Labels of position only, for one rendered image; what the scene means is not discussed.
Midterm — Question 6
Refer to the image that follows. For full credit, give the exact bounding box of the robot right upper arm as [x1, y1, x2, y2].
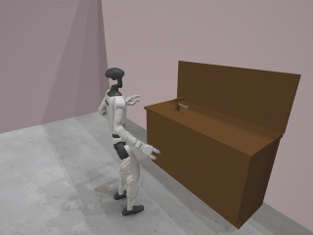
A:
[113, 97, 126, 134]

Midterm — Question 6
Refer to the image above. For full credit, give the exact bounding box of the right robot hand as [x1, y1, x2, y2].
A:
[141, 144, 160, 160]

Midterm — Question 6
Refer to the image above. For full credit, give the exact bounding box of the robot right shin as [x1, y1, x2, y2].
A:
[126, 178, 140, 211]

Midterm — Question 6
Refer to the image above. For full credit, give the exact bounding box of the counter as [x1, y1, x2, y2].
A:
[144, 61, 301, 229]

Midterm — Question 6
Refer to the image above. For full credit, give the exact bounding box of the robot left upper arm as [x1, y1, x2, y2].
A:
[98, 90, 110, 116]

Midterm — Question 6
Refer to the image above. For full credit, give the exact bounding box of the left robot thigh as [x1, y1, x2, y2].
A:
[120, 142, 130, 173]

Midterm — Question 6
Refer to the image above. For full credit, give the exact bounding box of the right robot forearm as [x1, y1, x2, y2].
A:
[116, 126, 145, 150]

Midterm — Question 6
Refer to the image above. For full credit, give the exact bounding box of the tap lever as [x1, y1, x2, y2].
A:
[178, 103, 189, 110]

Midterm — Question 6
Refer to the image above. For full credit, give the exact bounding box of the left robot hand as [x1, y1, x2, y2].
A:
[125, 94, 141, 106]

